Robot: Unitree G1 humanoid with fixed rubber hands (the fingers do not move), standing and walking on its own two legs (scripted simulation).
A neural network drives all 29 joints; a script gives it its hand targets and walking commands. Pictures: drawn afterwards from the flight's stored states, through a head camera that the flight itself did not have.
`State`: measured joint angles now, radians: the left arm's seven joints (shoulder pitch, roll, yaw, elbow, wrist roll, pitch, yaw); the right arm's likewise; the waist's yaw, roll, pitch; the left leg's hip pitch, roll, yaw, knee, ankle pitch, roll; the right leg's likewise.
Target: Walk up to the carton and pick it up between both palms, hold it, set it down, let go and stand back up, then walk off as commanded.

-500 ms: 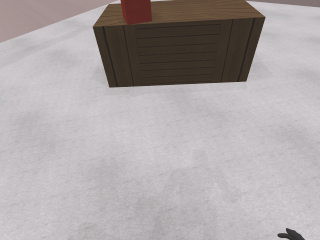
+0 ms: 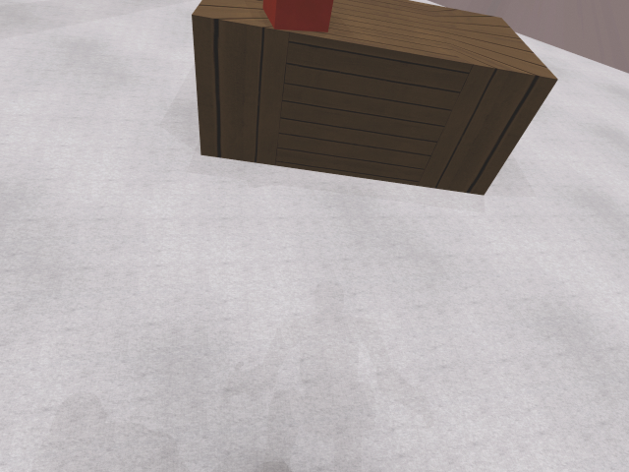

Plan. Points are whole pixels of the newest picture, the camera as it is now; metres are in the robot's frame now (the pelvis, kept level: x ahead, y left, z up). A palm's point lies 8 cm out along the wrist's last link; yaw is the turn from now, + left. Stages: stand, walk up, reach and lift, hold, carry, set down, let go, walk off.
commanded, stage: walk up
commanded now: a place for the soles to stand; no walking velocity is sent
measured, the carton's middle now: out of the picture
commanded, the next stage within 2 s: none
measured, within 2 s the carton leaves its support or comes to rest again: neither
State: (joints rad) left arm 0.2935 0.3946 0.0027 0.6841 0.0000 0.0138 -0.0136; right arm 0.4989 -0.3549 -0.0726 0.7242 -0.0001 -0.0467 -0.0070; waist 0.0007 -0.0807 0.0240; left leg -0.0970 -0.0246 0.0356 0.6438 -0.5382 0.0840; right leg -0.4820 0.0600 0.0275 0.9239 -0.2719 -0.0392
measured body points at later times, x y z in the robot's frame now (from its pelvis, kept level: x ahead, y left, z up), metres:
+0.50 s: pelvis +0.23 +0.08 -0.02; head +0.24 +0.08 +0.43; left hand +0.29 +0.40 -0.11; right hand +0.41 -0.18 -0.10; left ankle +0.31 +0.21 -0.72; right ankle +0.13 -0.09 -0.70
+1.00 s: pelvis +0.43 +0.02 -0.02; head +0.43 +0.01 +0.43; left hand +0.52 +0.33 -0.10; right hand +0.55 -0.27 -0.11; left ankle +0.33 +0.17 -0.66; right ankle +0.50 -0.10 -0.72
